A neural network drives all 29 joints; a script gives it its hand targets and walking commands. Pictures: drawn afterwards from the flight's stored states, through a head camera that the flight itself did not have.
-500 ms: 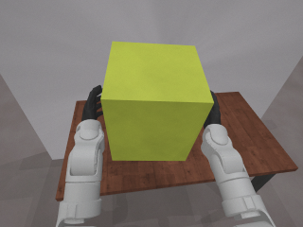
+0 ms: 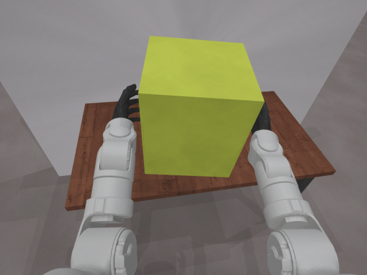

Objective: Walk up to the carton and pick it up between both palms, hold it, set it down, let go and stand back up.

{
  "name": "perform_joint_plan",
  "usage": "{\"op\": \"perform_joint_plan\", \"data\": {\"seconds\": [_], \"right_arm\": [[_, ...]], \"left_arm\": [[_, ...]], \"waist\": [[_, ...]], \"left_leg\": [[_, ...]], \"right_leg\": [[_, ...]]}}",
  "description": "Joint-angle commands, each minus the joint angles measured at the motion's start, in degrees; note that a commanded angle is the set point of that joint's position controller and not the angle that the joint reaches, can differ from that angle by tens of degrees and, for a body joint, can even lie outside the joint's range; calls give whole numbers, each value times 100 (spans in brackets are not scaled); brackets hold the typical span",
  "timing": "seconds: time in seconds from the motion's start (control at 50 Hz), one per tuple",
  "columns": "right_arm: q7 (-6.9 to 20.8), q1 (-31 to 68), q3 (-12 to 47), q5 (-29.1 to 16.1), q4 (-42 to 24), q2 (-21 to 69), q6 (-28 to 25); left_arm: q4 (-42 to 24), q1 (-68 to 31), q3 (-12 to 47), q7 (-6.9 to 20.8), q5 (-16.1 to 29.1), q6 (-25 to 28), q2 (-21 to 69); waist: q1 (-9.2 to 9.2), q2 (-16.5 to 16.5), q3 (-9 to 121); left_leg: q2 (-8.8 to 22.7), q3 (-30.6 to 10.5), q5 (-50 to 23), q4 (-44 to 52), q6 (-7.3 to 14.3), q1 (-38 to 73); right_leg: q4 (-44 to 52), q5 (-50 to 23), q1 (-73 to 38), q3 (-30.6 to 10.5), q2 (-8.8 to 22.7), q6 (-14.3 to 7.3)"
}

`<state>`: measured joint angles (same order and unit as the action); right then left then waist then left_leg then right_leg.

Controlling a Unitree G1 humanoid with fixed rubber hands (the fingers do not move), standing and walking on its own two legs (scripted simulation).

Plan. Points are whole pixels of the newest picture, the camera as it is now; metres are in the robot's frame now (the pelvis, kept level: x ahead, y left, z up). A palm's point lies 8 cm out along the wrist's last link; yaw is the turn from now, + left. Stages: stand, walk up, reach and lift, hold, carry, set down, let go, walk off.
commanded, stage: hold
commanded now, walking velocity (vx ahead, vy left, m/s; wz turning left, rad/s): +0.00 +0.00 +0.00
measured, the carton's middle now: (192, 111) +0.43 -0.02 +0.14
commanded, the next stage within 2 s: none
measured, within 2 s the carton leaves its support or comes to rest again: neither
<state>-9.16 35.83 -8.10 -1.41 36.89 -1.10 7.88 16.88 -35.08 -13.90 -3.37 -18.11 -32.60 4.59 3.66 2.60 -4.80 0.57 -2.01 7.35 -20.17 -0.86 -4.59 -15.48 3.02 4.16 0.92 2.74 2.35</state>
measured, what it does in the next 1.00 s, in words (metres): shifts its weight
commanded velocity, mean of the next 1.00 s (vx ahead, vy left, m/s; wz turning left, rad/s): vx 0.00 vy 0.00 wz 0.00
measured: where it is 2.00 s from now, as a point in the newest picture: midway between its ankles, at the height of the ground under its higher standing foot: outside the picture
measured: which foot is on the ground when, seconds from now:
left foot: down 0.00-1.00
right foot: down 0.00-1.00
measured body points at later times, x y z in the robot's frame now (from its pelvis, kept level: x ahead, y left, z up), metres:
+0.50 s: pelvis +0.00 -0.05 +0.00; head -0.06 -0.03 +0.44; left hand +0.40 +0.11 +0.16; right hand +0.39 -0.19 +0.17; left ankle +0.05 +0.12 -0.74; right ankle +0.07 -0.15 -0.75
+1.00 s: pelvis +0.06 +0.01 +0.00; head +0.00 +0.07 +0.44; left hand +0.41 +0.19 +0.15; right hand +0.42 -0.11 +0.17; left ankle +0.05 +0.13 -0.75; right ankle +0.07 -0.15 -0.75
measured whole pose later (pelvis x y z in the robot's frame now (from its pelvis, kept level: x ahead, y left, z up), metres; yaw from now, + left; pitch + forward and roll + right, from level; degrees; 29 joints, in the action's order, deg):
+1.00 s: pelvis +0.06 +0.01 +0.00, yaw +2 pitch -11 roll -2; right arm -14.5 34.3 -0.4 -9.7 33.4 1.9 11.4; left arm 5.2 -28.2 -16.9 -0.3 -22.2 -39.9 4.5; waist 4.3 6.7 -2.6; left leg 1.0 -3.5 13.0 -21.4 -0.9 2.2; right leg -11.6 6.3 -5.6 2.8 2.2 2.5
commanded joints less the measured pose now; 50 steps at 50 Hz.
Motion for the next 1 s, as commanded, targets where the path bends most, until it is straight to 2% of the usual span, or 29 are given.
{"op": "perform_joint_plan", "data": {"seconds": [0.0,0.02,0.04,0.1,0.14,0.2,0.22,0.26,0.28,0.32,0.34,0.38,0.4,0.42,0.46,0.5,0.52,0.58,0.64,0.66,0.74,0.78,0.82,0.86,0.88,0.92,0.94,0.96,0.98], "right_arm": [[872,5652,2047,-23,-1790,3171,-533],[860,5706,1971,23,-1504,3251,-449],[845,5660,1998,31,-1395,3309,-379],[765,5617,1849,96,-897,3589,-201],[692,5247,1518,141,-367,3312,-32],[653,5087,1007,134,-53,3103,61],[664,5181,905,142,26,3141,81],[676,5282,633,208,310,3181,59],[675,5292,459,229,361,3053,61],[736,5462,447,248,456,3244,80],[743,5603,408,214,272,3301,58],[712,5886,577,77,107,3542,0],[693,6166,796,-30,-258,3629,-49],[681,6270,888,-45,-479,3612,-97],[671,6557,1131,-178,-832,3749,-149],[667,6540,1417,-220,-994,3834,-166],[653,6526,1535,-285,-1161,3923,-157],[608,5884,1593,-143,-824,3564,-30],[603,5087,1594,-221,-295,3174,86],[589,4694,1579,-229,-141,2944,149],[436,4439,1719,-553,-538,2898,193],[392,4424,2003,-715,-1211,2878,121],[384,4436,2164,-929,-1635,2862,43],[386,4409,2246,-1052,-2030,2684,-71],[385,4561,2314,-1159,-2516,2683,-178],[396,4414,2423,-1239,-2807,2547,-229],[396,4417,2476,-1311,-3202,2404,-256],[430,4232,2521,-1366,-3150,2254,-247],[452,4007,2544,-1286,-3073,2087,-203]], "left_arm": [[-167,-4531,2143,852,983,845,2962],[147,-4618,1913,877,887,845,2877],[487,-4529,1656,929,749,832,2747],[1058,-4481,994,1167,399,745,2757],[1338,-4398,702,1313,226,655,2477],[1391,-4548,540,1469,84,615,2458],[1480,-4646,429,1480,40,607,2458],[1434,-5043,445,1515,33,651,2507],[1445,-5131,477,1526,4,679,2445],[1387,-5538,468,1535,-6,752,2324],[1423,-5575,436,1495,4,825,2236],[1174,-5933,579,1433,154,1000,2190],[1088,-5957,711,1391,314,1056,2335],[1083,-5957,818,1321,399,1114,2395],[676,-6264,1121,1202,670,1193,2533],[709,-6100,1148,1117,692,1205,2617],[506,-6180,1284,1080,729,1237,2563],[711,-5416,1158,1062,483,942,2612],[735,-4390,938,1206,164,480,2568],[610,-4144,911,1274,96,363,2453],[-98,-3731,909,1562,-18,34,2430],[-676,-3527,1203,1617,70,-62,2569],[-1290,-3582,1681,1600,290,-102,2759],[-1895,-3716,2228,1490,480,-88,2929],[-2316,-3865,2687,1426,713,-33,3079],[-2799,-3808,3224,1266,874,-41,3230],[-2890,-3709,3479,1195,1040,-1,3374],[-2937,-3488,3569,1108,964,-59,3327],[-2923,-3267,3622,1052,971,-128,3227]], "waist": [[-269,224,3756],[-355,313,3504],[-462,629,3450],[-481,833,2872],[-378,661,2301],[0,139,1910],[69,124,1658],[153,-71,1564],[331,-162,1649],[255,-201,1847],[199,-26,2000],[148,-75,2391],[-32,-75,2758],[-7,-264,3065],[-156,-370,3534],[-342,-130,4070],[-286,-80,4285],[-280,-29,3792],[-128,-23,2967],[-29,87,2858],[150,30,2300],[152,-77,2463],[218,-489,2591],[395,-817,2745],[437,-1065,2885],[517,-1445,2959],[579,-1509,3094],[591,-1722,2991],[631,-1705,2846]], "left_leg": [[-186,426,1188,681,349,-143],[-222,483,1388,708,393,-455],[-290,594,1590,717,485,-437],[-413,690,1471,640,571,-670],[-440,684,1130,583,539,-673],[-370,575,912,572,323,-578],[-364,568,884,613,300,-489],[-401,589,1055,585,232,-493],[-461,596,1121,485,204,-405],[-500,599,1253,434,256,-345],[-521,631,1164,268,278,-321],[-548,611,965,127,271,-340],[-484,564,856,193,337,-471],[-474,528,685,194,337,-634],[-354,499,619,371,351,-873],[-391,499,435,378,395,-745],[-427,496,438,305,404,-707],[-413,504,216,473,347,-501],[-342,476,-409,505,178,-35],[-343,482,-696,470,115,201],[-450,468,-1338,461,-36,467],[-417,396,-2035,323,-148,797],[-378,364,-2809,138,-379,1015],[-286,290,-3364,-46,-586,1478],[-252,241,-3634,-155,-658,1556],[-156,122,-4120,-342,-802,1863],[-81,35,-4340,-387,-839,1956],[1,-21,-4526,-406,-863,2013],[106,-73,-4531,-465,-909,2029]], "right_leg": [[130,1312,-947,571,-461,-25],[170,1534,-988,489,-438,-4],[226,1757,-1070,465,-407,22],[319,1913,-1254,345,-337,96],[396,1873,-1205,304,-343,84],[343,1619,-1158,356,-421,-12],[411,1574,-987,359,-410,28],[458,1813,-809,330,-364,-16],[512,1964,-746,276,-303,-39],[530,2406,-605,191,-202,-37],[591,2543,-501,115,-155,-22],[609,2456,-528,-12,-54,-44],[442,1952,-768,74,-115,-69],[300,1527,-995,79,-115,-51],[101,954,-1374,211,-217,-42],[30,607,-1613,149,-237,55],[123,672,-1755,-12,-186,89],[76,280,-1789,268,-343,90],[118,-269,-1735,476,-503,66],[114,-462,-1854,441,-521,64],[162,-1298,-2072,517,-536,141],[95,-1729,-2175,547,-567,132],[58,-2059,-1999,584,-677,32],[78,-1813,-1599,632,-750,-98],[138,-1772,-1554,623,-760,-157],[146,-1517,-1310,678,-821,-268],[164,-1457,-1288,642,-839,-303],[150,-1284,-1257,608,-833,-355],[182,-999,-1140,648,-849,-407]]}}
